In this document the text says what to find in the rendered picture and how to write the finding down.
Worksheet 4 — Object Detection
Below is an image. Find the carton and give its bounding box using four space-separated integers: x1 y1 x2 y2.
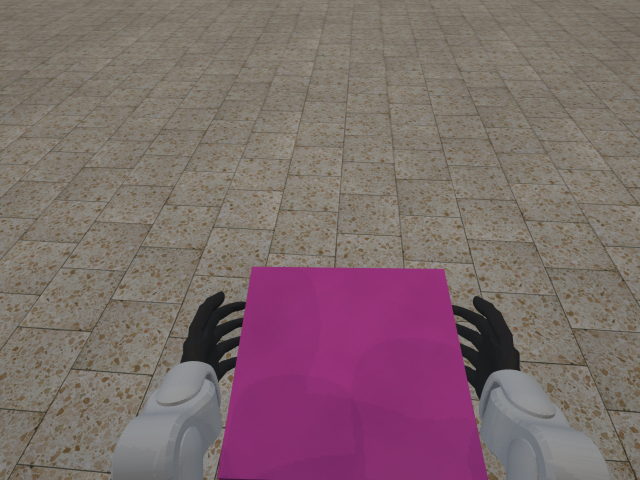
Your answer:
217 267 488 480

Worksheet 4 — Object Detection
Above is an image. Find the robot right forearm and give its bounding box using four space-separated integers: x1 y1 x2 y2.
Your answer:
479 369 611 480

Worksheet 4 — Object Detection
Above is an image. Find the right robot hand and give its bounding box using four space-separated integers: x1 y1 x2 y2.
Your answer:
452 296 521 400

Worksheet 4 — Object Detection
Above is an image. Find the robot left forearm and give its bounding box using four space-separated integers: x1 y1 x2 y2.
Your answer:
111 361 222 480

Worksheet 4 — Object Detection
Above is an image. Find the left robot hand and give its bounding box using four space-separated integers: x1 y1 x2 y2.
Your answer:
180 291 246 382

